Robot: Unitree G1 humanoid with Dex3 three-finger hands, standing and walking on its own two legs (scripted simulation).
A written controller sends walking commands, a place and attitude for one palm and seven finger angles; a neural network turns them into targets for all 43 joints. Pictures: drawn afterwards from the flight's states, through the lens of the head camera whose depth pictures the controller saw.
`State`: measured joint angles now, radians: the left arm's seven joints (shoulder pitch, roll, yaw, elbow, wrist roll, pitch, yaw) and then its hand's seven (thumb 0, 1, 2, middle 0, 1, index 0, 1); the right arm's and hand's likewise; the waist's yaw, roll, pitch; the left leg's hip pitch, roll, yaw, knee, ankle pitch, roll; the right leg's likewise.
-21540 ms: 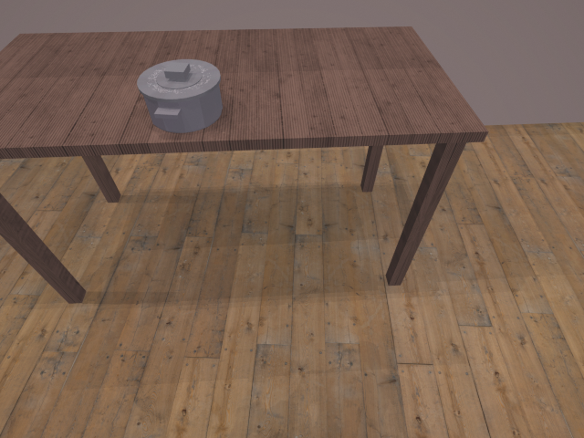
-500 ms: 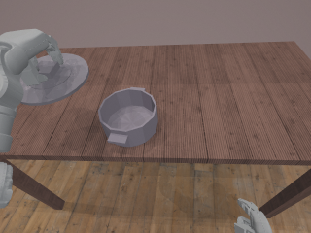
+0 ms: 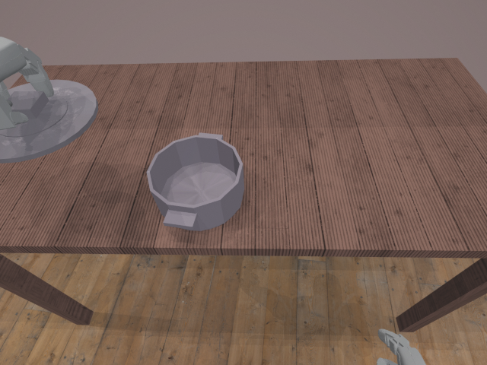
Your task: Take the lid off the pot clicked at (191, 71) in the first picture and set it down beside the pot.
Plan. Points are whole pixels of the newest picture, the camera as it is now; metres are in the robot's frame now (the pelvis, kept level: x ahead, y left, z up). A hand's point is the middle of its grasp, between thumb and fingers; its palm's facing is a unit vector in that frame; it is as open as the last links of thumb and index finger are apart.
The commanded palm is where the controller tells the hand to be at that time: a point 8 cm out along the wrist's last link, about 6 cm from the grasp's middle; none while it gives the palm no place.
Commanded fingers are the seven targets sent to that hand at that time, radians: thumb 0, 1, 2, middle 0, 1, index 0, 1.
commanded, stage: move the lid sideways beside the pot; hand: left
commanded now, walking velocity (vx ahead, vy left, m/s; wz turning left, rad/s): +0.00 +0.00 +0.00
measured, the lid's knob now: (25, 104) +0.44 +0.33 +0.21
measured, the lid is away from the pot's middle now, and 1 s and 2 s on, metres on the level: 0.23 0.22 0.24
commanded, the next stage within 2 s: lower the lid onto the table in 0.10 s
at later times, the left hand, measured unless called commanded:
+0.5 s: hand (19, 113) +0.41 +0.33 +0.22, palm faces -0.23 -0.06 -0.97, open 8.1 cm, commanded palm +0.39 +0.33 +0.30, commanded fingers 0.00 0.47 1.21 -0.92 -0.92 -0.88 -0.84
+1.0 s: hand (37, 133) +0.41 +0.32 +0.18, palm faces -0.28 -0.07 -0.96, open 8.1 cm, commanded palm +0.39 +0.33 +0.26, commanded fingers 0.00 0.47 1.21 -0.92 -0.92 -0.88 -0.84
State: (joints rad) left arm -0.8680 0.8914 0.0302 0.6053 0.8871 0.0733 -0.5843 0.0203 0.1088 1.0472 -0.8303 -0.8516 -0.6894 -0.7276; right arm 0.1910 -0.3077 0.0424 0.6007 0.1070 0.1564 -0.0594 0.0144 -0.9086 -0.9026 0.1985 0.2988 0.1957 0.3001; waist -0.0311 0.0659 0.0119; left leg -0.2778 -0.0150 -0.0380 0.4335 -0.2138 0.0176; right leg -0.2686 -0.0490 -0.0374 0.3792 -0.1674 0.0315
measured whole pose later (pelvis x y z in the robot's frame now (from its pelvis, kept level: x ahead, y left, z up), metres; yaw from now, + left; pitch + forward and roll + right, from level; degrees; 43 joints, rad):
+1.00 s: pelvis +0.01 +0.00 +0.00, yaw +0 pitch +4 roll -1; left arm -0.73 0.83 0.03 0.55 0.86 0.08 -0.55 0.02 0.12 1.05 -0.83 -0.85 -0.68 -0.73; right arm 0.19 -0.30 0.04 0.59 0.10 0.15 -0.05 0.01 -0.91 -0.90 0.20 0.30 0.20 0.30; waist -0.04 0.07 0.01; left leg -0.28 -0.01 -0.04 0.44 -0.22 0.02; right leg -0.26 -0.05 -0.04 0.37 -0.17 0.03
